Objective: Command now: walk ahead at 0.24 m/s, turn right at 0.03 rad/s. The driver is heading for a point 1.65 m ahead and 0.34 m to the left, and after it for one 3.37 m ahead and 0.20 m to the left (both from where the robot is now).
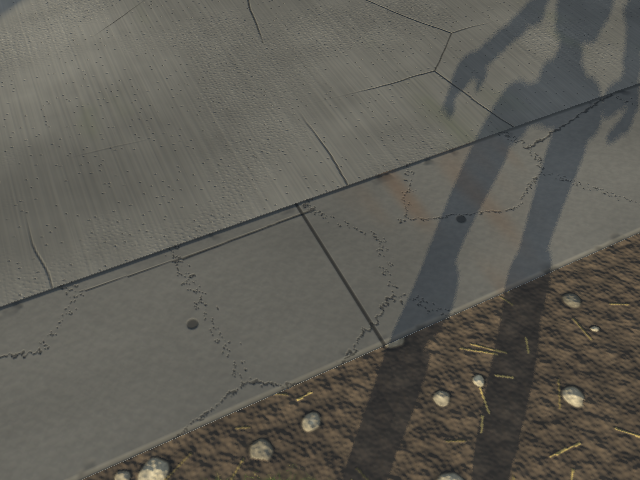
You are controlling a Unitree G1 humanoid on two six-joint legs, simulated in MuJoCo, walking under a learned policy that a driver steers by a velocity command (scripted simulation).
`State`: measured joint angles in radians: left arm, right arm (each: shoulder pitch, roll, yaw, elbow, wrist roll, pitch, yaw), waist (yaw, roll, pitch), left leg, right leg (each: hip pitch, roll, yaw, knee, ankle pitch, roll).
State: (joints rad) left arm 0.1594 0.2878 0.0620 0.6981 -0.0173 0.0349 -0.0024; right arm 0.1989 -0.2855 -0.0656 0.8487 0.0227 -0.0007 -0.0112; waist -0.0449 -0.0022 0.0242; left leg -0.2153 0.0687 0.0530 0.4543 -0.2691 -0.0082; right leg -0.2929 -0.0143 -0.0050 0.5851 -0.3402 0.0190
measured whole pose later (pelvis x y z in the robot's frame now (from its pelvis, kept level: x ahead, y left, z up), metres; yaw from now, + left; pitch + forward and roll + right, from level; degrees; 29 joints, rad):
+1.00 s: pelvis +0.46 +0.12 -0.01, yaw +19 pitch +3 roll +1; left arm 0.13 0.27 0.03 0.67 -0.02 -0.10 -0.05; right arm 0.31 -0.29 -0.05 0.79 0.00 -0.06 0.01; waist -0.07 -0.04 0.01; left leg 0.04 -0.09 -0.02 0.29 -0.38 0.07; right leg -0.61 -0.05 -0.01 0.55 0.03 -0.04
